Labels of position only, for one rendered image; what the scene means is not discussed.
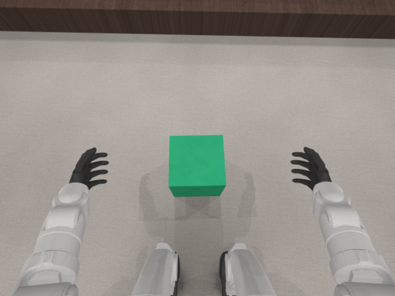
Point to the right robot upper arm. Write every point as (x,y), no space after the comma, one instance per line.
(364,289)

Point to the robot right hand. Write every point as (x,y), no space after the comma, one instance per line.
(317,172)

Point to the left robot forearm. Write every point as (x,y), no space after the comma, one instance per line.
(55,256)

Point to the robot left hand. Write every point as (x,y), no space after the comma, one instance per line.
(82,172)

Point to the carton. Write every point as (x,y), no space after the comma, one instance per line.
(196,165)

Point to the robot left thigh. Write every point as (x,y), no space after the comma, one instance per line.
(159,270)

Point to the left robot upper arm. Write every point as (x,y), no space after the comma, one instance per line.
(55,289)

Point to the right robot foot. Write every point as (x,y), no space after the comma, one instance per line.
(222,274)

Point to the right robot forearm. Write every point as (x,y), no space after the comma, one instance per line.
(353,257)

